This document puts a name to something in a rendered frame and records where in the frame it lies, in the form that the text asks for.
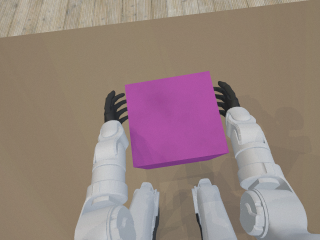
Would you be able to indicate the robot right thigh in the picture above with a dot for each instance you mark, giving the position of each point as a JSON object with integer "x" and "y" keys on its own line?
{"x": 215, "y": 223}

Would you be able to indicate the left robot forearm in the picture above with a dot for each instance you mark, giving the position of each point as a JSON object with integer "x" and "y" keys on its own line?
{"x": 108, "y": 184}

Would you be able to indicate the left robot hand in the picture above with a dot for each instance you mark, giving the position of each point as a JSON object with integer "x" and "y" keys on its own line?
{"x": 110, "y": 108}

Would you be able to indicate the robot left thigh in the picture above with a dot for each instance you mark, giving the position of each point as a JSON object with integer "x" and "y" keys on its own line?
{"x": 143, "y": 208}

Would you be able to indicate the robot left upper arm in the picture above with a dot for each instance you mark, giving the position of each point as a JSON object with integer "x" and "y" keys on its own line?
{"x": 114, "y": 222}

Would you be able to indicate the right robot hand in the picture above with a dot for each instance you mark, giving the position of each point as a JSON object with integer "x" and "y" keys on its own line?
{"x": 229, "y": 97}

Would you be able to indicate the robot thigh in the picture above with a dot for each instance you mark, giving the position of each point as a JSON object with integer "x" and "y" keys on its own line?
{"x": 143, "y": 208}
{"x": 215, "y": 223}

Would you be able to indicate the right robot forearm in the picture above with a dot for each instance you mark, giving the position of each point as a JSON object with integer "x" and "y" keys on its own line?
{"x": 257, "y": 169}

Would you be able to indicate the robot right upper arm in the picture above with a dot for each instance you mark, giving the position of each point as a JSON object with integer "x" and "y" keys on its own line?
{"x": 274, "y": 214}

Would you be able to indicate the carton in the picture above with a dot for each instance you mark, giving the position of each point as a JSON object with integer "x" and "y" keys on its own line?
{"x": 174, "y": 121}

